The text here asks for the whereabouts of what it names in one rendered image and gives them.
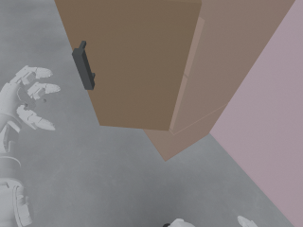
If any left robot hand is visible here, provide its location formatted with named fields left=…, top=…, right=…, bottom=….
left=0, top=65, right=61, bottom=131

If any left robot forearm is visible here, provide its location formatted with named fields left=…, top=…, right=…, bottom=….
left=0, top=113, right=24, bottom=190

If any cupboard door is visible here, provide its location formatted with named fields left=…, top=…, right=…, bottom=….
left=54, top=0, right=202, bottom=131

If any right robot hand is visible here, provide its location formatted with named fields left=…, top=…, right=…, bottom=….
left=237, top=216, right=258, bottom=227

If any robot right shin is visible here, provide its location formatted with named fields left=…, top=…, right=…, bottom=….
left=172, top=218, right=184, bottom=224

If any left robot upper arm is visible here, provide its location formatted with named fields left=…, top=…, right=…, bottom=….
left=0, top=185, right=34, bottom=227

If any handle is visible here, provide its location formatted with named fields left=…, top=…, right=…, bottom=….
left=72, top=41, right=96, bottom=91

